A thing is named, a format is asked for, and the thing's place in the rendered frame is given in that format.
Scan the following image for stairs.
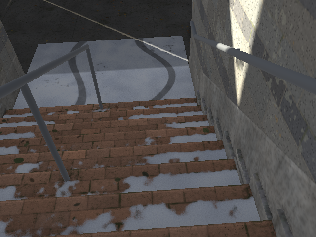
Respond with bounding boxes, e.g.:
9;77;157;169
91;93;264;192
0;98;277;237

